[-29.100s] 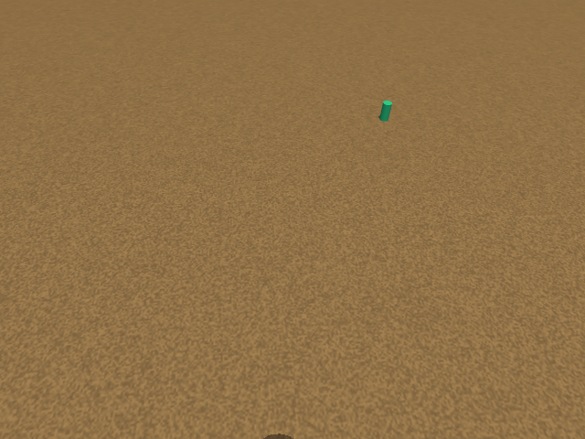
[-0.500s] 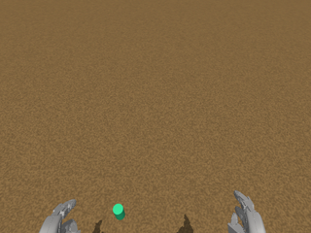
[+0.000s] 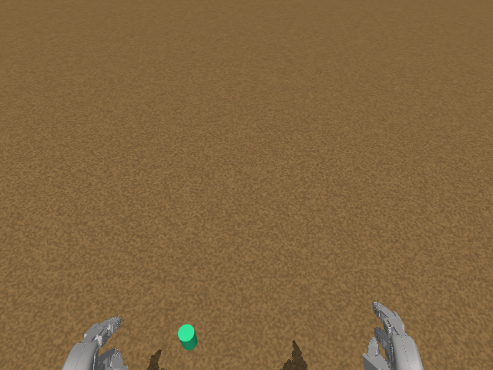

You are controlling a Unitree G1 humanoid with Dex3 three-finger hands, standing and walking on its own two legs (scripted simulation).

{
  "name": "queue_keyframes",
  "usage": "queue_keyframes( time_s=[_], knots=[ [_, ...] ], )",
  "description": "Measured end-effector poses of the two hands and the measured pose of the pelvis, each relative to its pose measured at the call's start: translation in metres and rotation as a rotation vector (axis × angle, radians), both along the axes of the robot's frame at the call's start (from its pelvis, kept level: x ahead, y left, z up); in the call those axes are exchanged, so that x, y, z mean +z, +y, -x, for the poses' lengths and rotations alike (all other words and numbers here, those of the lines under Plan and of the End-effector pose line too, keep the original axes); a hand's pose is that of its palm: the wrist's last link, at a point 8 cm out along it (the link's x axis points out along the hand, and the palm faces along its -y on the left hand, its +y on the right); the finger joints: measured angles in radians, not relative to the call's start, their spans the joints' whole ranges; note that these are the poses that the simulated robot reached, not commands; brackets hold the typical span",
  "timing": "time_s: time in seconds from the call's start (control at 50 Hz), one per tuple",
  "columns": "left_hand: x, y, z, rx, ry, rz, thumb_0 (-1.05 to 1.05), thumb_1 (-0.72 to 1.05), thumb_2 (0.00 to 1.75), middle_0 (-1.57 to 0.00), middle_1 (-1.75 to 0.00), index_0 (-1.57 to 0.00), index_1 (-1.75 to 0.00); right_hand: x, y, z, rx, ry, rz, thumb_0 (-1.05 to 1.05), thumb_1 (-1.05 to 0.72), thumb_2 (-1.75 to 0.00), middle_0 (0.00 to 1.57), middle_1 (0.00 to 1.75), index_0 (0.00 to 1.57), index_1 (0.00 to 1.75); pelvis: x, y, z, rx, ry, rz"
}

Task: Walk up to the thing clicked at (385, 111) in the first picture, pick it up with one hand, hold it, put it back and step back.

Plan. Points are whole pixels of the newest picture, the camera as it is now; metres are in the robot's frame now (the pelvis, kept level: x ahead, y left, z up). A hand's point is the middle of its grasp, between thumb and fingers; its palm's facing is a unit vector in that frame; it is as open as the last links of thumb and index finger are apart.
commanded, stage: home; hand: left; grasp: from above
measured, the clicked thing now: (188, 337) +0.38 +0.18 -0.66
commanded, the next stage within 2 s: stand in 0.12 s
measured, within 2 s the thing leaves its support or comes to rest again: neither
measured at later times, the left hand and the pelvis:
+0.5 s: hand out of the picture +0.11 +0.24 -0.11, palm faces +0.04 -0.94 -0.33, open 7.3 cm; pelvis -0.01 +0.01 +0.03, yaw +0 degrees
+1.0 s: hand out of the picture +0.04 +0.24 -0.10, palm faces +0.06 -0.94 -0.32, open 7.3 cm; pelvis +0.00 +0.00 +0.06, yaw +1 degrees
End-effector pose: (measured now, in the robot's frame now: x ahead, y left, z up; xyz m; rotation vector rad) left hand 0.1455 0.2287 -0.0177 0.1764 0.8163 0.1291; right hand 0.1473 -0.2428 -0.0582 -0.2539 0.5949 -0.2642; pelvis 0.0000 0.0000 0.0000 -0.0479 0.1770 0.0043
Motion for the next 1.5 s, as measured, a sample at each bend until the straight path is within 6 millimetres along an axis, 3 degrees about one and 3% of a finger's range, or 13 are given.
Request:
queue_keyframes(
  time_s=[0.22,0.32,0.52,0.66,0.8,1.02,1.5],
  knots=[
    [0.000,0.002,0.001,0.001,-0.004,0.001,0.01,0.91,0.90,-0.20,-0.30,-0.20,-0.30,0.001,0.003,0.001,0.000,-0.001,0.000,0.02,-0.90,-0.89,0.20,0.30,0.20,0.30,0.000,0.002,0.001,0.000,-0.001,0.002],
    [-0.026,0.020,-0.001,-0.038,-0.014,-0.097,0.00,0.90,0.90,-0.21,-0.30,-0.21,-0.30,-0.017,-0.003,0.011,0.150,0.270,0.046,0.01,-0.90,-0.89,0.21,0.30,0.20,0.30,0.011,0.003,0.010,-0.001,-0.096,-0.029],
    [-0.057,0.058,0.057,0.064,0.244,-0.120,0.00,0.91,0.90,-0.21,-0.30,-0.21,-0.30,-0.013,-0.027,0.050,0.054,0.478,0.011,0.01,-0.90,-0.89,0.21,0.30,0.20,0.30,0.032,0.008,0.005,0.000,-0.167,-0.035],
    [-0.061,0.060,0.098,0.121,0.388,-0.094,0.00,0.91,0.90,-0.21,-0.30,-0.21,-0.30,-0.011,-0.025,0.069,0.012,0.559,-0.010,0.01,-0.90,-0.89,0.20,0.30,0.20,0.30,0.046,0.010,0.000,0.003,-0.203,-0.037],
    [-0.056,0.055,0.118,0.139,0.456,-0.079,0.00,0.91,0.90,-0.21,-0.30,-0.21,-0.30,-0.009,-0.020,0.079,-0.006,0.602,-0.042,0.01,-0.90,-0.89,0.20,0.30,0.20,0.30,0.056,0.009,0.000,0.008,-0.232,-0.041],
    [-0.046,0.053,0.118,0.142,0.462,-0.094,0.00,0.91,0.90,-0.21,-0.30,-0.21,-0.30,-0.008,-0.028,0.088,-0.017,0.629,-0.062,0.01,-0.90,-0.89,0.20,0.30,0.20,0.30,0.064,0.002,0.003,0.014,-0.247,-0.047],
    [-0.041,0.049,0.098,0.120,0.442,-0.099,0.00,0.91,0.90,-0.21,-0.30,-0.21,-0.30,-0.002,-0.051,0.093,-0.027,0.667,-0.034,0.01,-0.90,-0.89,0.20,0.30,0.20,0.30,0.067,-0.008,0.002,0.013,-0.241,-0.043]
  ],
)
